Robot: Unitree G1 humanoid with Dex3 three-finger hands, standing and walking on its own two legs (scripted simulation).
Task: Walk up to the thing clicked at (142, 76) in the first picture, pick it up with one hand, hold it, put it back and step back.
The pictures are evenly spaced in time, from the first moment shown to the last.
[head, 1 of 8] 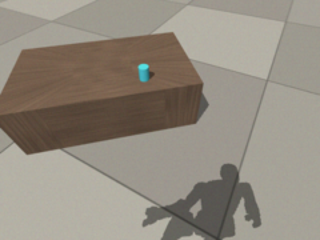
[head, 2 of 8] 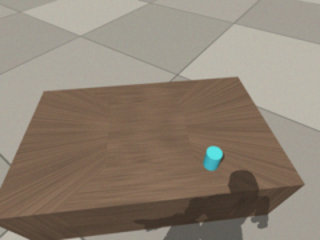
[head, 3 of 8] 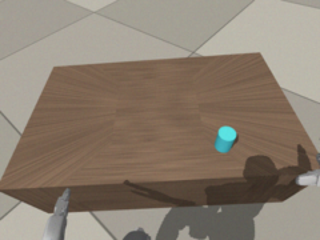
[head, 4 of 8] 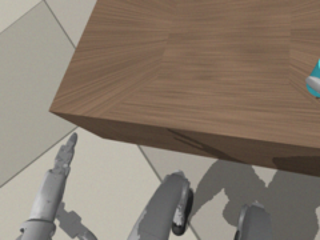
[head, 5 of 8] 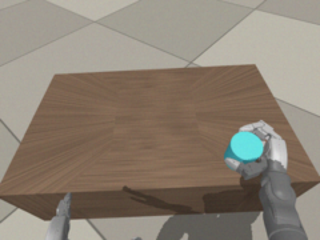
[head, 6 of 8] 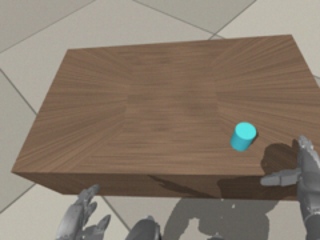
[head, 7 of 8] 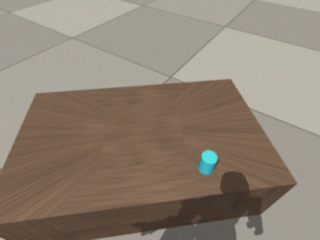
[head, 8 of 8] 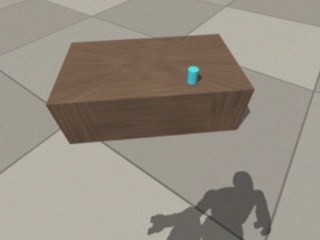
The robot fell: no
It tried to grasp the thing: yes
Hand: right
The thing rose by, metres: 0.30
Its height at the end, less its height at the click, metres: +0.00
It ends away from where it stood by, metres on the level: 0.02
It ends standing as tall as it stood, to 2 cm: yes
